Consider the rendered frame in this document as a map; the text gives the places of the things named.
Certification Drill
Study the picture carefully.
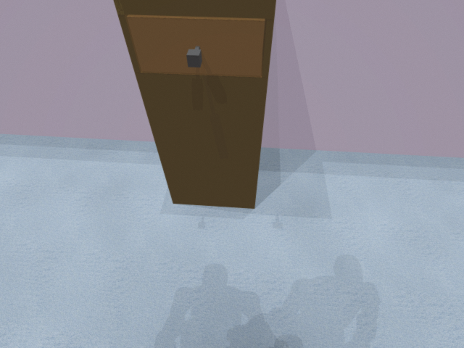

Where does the drawer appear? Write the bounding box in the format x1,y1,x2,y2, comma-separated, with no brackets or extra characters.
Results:
127,14,265,76

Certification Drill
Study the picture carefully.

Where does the cabinet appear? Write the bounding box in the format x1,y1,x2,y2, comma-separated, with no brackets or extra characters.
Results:
114,0,276,209

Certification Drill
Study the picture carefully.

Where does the handle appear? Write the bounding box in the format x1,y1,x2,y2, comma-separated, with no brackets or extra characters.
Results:
186,46,202,67

